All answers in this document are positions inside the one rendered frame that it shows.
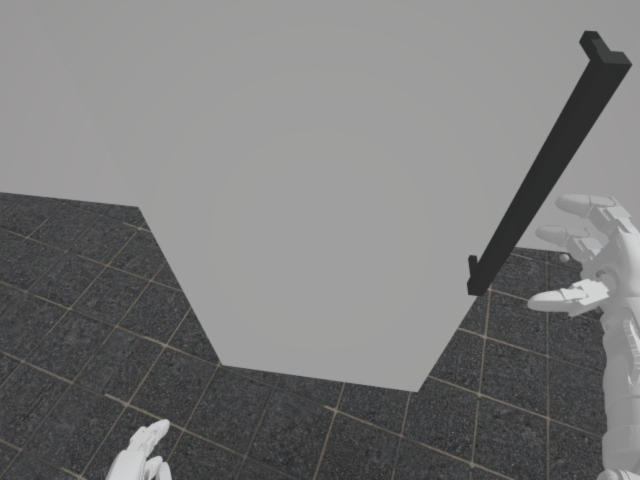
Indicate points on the handle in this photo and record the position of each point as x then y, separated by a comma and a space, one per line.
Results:
602, 76

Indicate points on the right robot hand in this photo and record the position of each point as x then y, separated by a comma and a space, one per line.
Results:
619, 259

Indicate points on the robot right forearm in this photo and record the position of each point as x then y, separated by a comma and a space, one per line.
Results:
621, 386

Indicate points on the left robot hand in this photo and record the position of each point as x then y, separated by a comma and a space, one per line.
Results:
131, 464

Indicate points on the fridge door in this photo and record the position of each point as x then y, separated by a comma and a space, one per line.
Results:
318, 172

